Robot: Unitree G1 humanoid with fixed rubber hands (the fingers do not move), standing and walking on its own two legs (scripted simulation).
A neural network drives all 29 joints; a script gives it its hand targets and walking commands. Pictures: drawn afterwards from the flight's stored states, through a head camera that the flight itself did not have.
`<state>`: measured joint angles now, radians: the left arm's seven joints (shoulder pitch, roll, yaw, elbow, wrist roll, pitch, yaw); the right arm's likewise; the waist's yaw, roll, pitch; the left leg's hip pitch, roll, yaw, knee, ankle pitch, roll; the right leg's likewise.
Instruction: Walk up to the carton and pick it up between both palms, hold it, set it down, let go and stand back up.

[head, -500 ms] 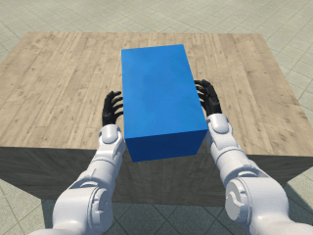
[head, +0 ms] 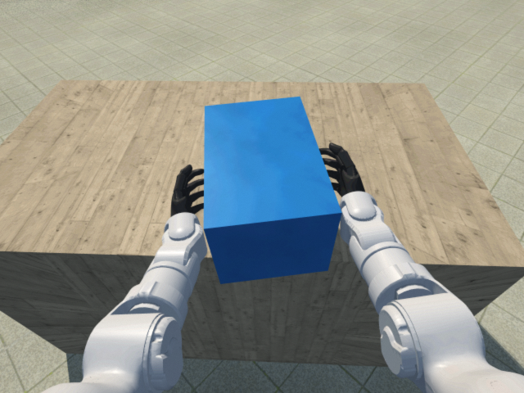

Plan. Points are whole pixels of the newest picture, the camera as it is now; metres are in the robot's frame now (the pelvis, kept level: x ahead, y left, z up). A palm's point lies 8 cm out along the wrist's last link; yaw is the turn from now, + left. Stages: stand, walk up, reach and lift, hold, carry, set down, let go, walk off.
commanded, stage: reach and lift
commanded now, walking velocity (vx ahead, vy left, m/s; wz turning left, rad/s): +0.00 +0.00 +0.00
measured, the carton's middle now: (262, 183) +0.47 +0.03 +0.07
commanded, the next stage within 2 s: hold in 1.48 s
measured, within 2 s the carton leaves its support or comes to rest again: neither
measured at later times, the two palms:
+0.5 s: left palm (163, 179) +0.37 +0.16 +0.17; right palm (367, 169) +0.39 -0.11 +0.18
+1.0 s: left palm (153, 192) +0.36 +0.17 +0.15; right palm (353, 166) +0.39 -0.09 +0.18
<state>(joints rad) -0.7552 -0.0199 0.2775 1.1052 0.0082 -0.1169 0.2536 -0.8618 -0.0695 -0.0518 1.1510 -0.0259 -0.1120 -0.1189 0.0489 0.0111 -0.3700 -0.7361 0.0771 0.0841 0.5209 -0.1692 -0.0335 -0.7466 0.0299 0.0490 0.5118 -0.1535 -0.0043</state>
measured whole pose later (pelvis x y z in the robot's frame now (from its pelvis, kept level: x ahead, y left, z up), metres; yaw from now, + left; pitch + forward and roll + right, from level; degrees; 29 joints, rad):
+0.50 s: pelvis -0.04 +0.00 +0.01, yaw +0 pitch +8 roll +0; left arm -0.94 0.05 0.27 1.05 0.02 0.24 0.22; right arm -0.98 -0.05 -0.22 1.08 0.02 0.17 -0.14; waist 0.05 0.01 -0.25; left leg -0.51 0.08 0.08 0.51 -0.15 -0.03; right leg -0.52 0.03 0.05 0.51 -0.14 0.00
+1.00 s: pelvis -0.04 +0.00 +0.01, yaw +0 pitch +7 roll +1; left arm -0.85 0.06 0.27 0.90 0.02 0.33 0.19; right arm -0.98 -0.03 -0.13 1.00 0.02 0.27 -0.18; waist 0.05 -0.01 -0.20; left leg -0.47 0.07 0.08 0.48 -0.13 -0.03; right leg -0.50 0.02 0.05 0.51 -0.13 0.00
